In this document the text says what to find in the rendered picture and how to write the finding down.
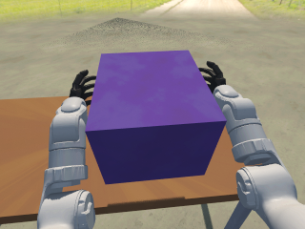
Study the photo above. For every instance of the carton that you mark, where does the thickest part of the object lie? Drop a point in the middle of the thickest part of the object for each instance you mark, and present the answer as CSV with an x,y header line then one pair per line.
x,y
152,116

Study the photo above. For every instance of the left robot forearm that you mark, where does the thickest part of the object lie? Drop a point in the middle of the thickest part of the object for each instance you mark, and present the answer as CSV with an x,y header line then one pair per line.
x,y
67,144

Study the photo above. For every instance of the right robot upper arm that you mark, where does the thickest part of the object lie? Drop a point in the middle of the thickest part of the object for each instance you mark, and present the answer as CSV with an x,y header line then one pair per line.
x,y
268,190

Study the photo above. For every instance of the left robot upper arm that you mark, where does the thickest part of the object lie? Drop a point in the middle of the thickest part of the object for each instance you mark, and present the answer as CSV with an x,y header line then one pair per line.
x,y
67,210

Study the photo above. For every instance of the right robot forearm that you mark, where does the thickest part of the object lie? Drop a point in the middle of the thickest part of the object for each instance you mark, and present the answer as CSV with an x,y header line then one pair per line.
x,y
250,144

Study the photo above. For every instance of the robot right hand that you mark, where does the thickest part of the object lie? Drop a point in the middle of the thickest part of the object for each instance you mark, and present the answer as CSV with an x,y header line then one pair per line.
x,y
216,79

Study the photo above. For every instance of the robot left hand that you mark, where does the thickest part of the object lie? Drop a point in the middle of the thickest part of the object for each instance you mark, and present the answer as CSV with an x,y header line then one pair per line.
x,y
78,86

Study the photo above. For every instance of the table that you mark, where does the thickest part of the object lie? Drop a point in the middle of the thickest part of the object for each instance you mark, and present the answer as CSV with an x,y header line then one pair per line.
x,y
24,156

